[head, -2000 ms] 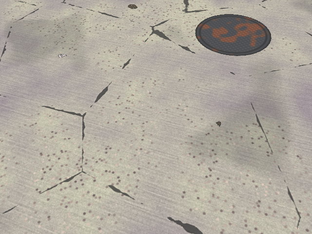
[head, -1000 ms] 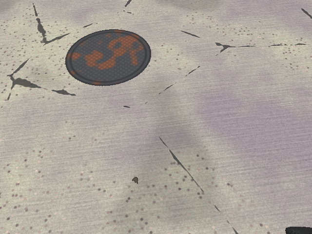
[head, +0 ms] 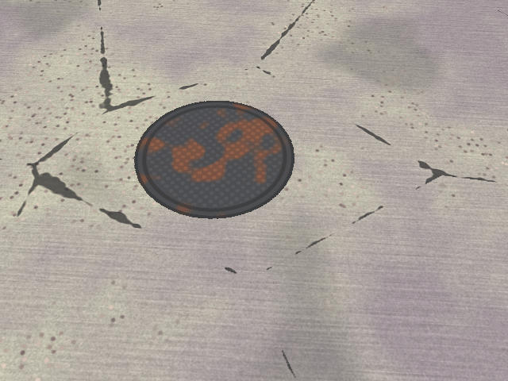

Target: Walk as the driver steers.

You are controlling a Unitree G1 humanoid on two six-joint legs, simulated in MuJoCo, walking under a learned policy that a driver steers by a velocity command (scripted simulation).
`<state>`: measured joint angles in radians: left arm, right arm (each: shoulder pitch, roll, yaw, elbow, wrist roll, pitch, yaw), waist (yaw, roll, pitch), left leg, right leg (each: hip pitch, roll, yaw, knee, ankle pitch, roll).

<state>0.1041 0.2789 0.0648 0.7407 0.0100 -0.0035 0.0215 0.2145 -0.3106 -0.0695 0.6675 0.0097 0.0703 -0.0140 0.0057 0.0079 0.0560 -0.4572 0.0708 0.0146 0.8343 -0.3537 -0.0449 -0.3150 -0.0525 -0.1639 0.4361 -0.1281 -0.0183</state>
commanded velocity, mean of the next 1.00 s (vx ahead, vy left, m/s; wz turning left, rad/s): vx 0.02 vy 0.00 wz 0.35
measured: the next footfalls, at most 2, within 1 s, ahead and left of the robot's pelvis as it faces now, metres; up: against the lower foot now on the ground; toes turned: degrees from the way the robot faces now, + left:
left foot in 0.06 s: +0.06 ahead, +0.12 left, +0.00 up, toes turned +6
right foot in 0.52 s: +0.11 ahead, -0.07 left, +0.00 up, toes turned +18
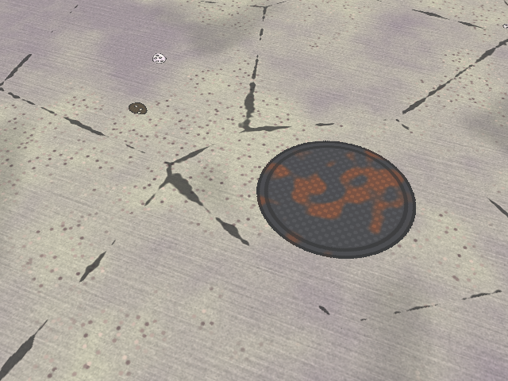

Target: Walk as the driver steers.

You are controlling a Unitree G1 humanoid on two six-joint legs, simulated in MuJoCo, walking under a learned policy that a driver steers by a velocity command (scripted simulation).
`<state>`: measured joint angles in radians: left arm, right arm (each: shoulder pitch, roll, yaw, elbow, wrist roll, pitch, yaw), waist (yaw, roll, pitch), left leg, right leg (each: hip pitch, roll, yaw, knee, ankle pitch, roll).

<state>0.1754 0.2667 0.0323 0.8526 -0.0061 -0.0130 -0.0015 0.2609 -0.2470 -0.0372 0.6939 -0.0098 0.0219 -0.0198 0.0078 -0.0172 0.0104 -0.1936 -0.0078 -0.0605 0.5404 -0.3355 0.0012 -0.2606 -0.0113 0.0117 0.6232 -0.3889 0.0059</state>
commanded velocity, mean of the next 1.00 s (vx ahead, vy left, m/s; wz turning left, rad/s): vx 0.43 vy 0.00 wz -0.13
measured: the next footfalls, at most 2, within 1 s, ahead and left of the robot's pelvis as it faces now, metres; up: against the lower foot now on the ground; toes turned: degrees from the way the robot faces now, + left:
left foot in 0.60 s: +0.41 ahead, +0.13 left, +0.00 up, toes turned +1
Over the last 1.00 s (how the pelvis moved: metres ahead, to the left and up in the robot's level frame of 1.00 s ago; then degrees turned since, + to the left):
0.01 0.02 0.00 19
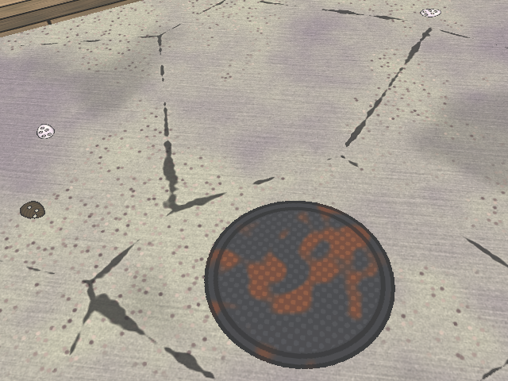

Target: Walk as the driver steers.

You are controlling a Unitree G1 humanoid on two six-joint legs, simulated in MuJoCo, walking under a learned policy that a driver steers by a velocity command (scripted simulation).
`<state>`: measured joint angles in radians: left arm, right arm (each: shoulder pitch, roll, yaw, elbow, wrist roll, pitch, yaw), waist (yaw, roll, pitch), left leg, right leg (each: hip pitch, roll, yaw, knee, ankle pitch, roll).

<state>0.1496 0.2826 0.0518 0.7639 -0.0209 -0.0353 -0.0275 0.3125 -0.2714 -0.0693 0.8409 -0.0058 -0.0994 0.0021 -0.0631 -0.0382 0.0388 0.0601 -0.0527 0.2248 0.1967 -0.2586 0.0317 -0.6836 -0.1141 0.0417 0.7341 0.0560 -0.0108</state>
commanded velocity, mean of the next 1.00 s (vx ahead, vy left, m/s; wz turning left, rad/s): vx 0.50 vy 0.00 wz -0.37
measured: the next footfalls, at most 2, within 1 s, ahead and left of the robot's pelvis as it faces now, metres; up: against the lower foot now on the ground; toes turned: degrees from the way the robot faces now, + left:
right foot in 0.14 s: +0.26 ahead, -0.12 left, +0.00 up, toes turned -7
left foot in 0.62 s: +0.59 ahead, +0.01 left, +0.00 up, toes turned -21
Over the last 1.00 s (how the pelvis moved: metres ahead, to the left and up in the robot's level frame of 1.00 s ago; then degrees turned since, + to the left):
0.45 0.02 0.01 -11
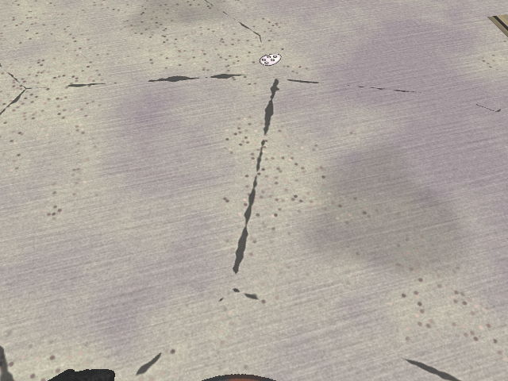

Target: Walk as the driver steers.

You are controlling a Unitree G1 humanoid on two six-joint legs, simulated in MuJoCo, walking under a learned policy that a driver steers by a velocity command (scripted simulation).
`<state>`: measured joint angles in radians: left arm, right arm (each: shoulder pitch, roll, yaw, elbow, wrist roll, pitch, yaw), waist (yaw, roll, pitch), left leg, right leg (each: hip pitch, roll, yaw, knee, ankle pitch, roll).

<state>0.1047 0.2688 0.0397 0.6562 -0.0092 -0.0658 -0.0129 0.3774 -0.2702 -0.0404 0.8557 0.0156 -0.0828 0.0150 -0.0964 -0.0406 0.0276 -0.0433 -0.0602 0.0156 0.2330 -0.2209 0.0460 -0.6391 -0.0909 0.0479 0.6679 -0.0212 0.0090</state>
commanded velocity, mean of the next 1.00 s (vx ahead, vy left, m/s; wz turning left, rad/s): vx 0.50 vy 0.00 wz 0.43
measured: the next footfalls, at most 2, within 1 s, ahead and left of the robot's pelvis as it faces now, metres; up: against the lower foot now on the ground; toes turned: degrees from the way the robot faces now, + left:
right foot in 0.16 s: +0.26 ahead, -0.15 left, +0.00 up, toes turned +2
left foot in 0.68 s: +0.49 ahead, +0.16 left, +0.00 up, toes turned +22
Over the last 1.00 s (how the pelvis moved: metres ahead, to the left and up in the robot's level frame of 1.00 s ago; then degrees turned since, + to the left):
0.58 -0.09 0.01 -21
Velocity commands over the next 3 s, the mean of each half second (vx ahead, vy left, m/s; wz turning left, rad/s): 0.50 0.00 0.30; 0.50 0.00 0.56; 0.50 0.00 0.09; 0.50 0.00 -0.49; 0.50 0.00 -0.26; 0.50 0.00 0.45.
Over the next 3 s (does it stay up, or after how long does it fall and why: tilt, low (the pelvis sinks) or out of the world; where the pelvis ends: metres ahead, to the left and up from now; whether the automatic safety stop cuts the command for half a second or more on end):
stays up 1.57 0.41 0.00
